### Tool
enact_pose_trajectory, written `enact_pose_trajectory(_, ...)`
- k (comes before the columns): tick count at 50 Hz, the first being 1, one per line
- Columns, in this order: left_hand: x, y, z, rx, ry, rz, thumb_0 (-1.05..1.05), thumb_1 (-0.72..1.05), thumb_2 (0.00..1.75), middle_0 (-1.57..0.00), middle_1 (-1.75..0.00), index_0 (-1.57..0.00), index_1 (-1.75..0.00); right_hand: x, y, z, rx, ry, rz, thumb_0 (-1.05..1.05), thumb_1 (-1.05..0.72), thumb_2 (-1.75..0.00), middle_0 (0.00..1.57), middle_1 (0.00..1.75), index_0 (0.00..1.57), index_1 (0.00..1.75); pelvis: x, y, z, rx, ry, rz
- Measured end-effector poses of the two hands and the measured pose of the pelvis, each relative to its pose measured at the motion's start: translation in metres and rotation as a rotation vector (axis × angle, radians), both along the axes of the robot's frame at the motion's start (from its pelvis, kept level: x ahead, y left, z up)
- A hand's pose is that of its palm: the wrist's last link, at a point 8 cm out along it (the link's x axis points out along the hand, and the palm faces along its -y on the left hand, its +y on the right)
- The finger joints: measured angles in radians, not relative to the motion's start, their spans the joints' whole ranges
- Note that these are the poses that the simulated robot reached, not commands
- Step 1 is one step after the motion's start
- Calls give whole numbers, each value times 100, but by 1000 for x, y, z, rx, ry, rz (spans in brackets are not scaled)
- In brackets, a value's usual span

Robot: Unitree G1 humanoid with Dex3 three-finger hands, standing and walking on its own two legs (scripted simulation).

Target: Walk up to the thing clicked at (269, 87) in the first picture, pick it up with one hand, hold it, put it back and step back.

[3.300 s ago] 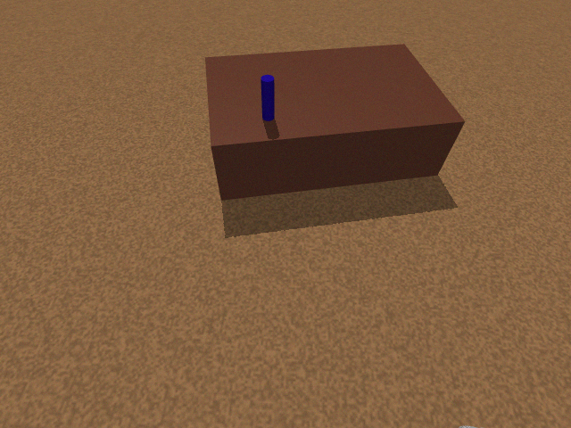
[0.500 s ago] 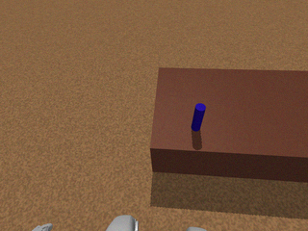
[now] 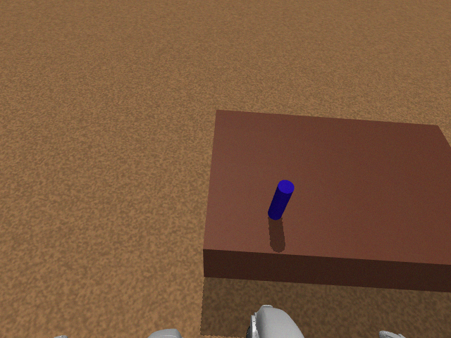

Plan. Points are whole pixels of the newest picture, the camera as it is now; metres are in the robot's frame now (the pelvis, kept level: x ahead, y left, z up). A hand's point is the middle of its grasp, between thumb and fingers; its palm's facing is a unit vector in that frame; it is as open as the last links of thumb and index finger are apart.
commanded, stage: walk up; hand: right
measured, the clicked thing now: (280, 201) +0.55 -0.21 -0.34
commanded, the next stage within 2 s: stand in 1.54 s
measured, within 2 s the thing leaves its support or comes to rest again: neither
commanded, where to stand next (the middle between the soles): +0.08 +0.01 m, yaw +0 degrees
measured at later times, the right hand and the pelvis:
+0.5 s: hand out of the picture +0.09 -0.26 -0.15, palm faces -0.05 +0.93 -0.36, open 7.4 cm; pelvis +0.03 +0.00 +0.00, yaw +1 degrees
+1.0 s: hand (352, 317) +0.16 -0.26 -0.14, palm faces -0.04 +0.94 -0.33, open 7.4 cm; pelvis +0.05 -0.01 +0.02, yaw +2 degrees
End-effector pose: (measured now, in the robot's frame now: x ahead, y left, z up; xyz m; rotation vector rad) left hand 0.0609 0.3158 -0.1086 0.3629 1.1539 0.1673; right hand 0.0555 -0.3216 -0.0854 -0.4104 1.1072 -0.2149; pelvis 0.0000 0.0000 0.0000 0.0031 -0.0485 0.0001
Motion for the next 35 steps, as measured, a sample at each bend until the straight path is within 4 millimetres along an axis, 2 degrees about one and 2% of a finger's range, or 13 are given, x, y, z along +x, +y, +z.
enact_pose_trajectory(5, 23, -14, -4, 50, -23, 9, 1, 90, 90, -20, -30, -21, -30, 19, -14, -32, 36, 32, -33, 1, -90, -90, 21, 30, 21, 30, 14, -17, -16, -8, -2, -3)
enact_pose_trajectory(9, 35, -25, -2, 48, -28, -2, 1, 90, 90, -20, -30, -21, -30, 33, -8, -45, 67, 54, -35, 1, -91, -90, 21, 30, 20, 30, 15, -18, -16, -5, 7, 2)
enact_pose_trajectory(12, 44, -26, -2, 41, -40, -6, 1, 90, 90, -21, -30, -21, -30, 36, -3, -49, 76, 72, -26, 1, -91, -90, 21, 30, 20, 30, 16, -16, -16, -3, 19, 10)
enact_pose_trajectory(19, 56, -20, -5, 2, -30, 26, 1, 90, 90, -21, -30, -21, -30, 26, 9, -39, 69, 128, -36, 1, -91, -90, 21, 30, 20, 30, 23, -6, -7, 8, 19, 8)
enact_pose_trajectory(23, 59, -18, -5, -12, -15, 37, 1, 90, 90, -21, -30, -21, -30, 29, 13, -31, 65, 143, -40, 1, -91, -90, 21, 30, 20, 30, 30, -4, 0, 4, 17, 13)
enact_pose_trajectory(28, 59, -14, -3, -18, 7, 59, 1, 90, 90, -20, -30, -21, -30, 43, 16, -23, 61, 132, -42, 1, -91, -90, 21, 30, 21, 30, 36, -3, 6, 1, 11, 17)
enact_pose_trajectory(35, 57, -14, 3, -19, 30, 83, 1, 90, 90, -20, -30, -21, -30, 74, 17, -14, 66, 86, -31, 1, -91, -90, 21, 30, 20, 30, 42, -3, 13, 2, 6, 20)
